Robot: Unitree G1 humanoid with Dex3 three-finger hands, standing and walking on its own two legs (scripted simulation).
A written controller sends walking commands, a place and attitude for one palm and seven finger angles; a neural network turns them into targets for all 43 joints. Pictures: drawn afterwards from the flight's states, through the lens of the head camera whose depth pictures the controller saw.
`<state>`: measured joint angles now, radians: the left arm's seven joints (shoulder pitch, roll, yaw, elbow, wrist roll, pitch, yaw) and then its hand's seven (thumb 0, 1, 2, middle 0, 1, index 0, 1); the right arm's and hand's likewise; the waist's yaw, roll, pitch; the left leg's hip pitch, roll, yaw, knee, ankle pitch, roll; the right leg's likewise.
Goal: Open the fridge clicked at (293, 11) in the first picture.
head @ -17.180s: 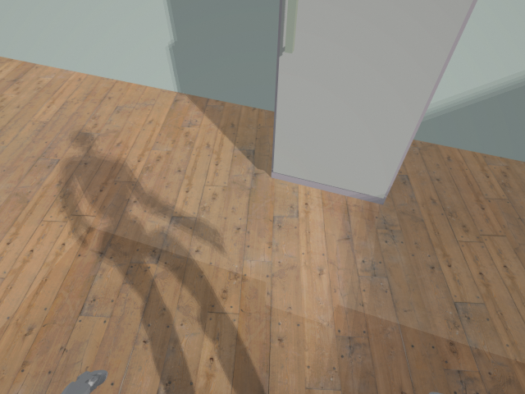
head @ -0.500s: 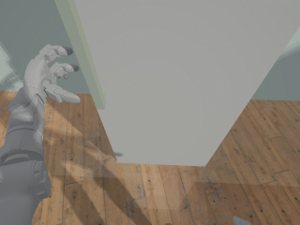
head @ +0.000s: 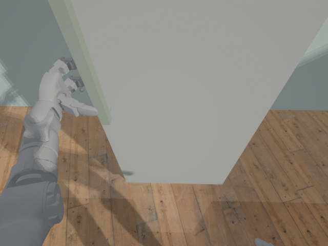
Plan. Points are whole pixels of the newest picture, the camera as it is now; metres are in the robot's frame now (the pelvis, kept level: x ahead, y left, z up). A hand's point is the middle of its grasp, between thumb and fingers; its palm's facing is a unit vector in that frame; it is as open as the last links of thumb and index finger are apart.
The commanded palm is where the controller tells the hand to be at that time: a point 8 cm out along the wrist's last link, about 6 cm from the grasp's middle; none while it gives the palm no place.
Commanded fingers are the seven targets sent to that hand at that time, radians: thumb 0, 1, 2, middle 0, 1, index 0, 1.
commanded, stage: feel for the door with the fingertips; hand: left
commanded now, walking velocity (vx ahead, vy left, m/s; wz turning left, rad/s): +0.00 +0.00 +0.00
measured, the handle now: (91, 69) +0.50 +0.18 +0.16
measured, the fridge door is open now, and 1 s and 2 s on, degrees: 0 0 0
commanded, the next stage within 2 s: slide the fingers in behind the handle in 0.32 s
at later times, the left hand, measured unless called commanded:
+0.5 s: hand (78, 85) +0.46 +0.20 +0.15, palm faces -0.03 -1.00 -0.01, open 13.6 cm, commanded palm +0.43 +0.25 +0.15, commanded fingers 0.00 -0.50 0.30 -0.30 -1.20 -0.30 -1.20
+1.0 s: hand (79, 86) +0.45 +0.20 +0.15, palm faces -0.03 -1.00 -0.01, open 13.8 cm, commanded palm +0.43 +0.24 +0.15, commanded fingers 0.00 -0.50 0.30 -0.30 -1.20 -0.30 -1.20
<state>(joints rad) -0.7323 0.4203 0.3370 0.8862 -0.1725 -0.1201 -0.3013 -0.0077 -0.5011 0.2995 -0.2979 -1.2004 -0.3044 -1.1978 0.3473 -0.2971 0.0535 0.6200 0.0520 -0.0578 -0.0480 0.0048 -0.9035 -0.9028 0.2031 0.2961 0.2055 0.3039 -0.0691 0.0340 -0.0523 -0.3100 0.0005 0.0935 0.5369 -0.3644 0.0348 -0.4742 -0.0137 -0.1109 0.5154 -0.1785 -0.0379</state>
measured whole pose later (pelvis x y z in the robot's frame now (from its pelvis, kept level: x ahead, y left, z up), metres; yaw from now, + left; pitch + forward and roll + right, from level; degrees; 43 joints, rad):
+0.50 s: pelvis -0.01 +0.00 +0.00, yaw +1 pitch +9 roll +0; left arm -0.88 0.49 0.35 1.08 -0.16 -0.20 -0.35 -0.01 -0.50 0.30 -0.36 -1.25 -0.37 -1.23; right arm 0.37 -0.31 0.06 0.64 0.05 -0.06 -0.06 0.00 -0.90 -0.90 0.20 0.30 0.21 0.30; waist -0.08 0.02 -0.04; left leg -0.38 0.00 0.08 0.59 -0.37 0.04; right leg -0.53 -0.02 -0.12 0.55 -0.18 -0.04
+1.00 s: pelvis -0.01 +0.01 +0.00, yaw +1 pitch +9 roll +0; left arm -0.86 0.45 0.31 1.03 -0.17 -0.19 -0.32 -0.01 -0.50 0.30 -0.33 -1.23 -0.32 -1.22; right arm 0.38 -0.30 0.06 0.64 0.04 -0.07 -0.05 0.00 -0.90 -0.90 0.20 0.30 0.21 0.30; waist -0.07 0.02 -0.05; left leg -0.39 -0.01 0.08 0.59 -0.37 0.04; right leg -0.54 -0.03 -0.12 0.55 -0.18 -0.03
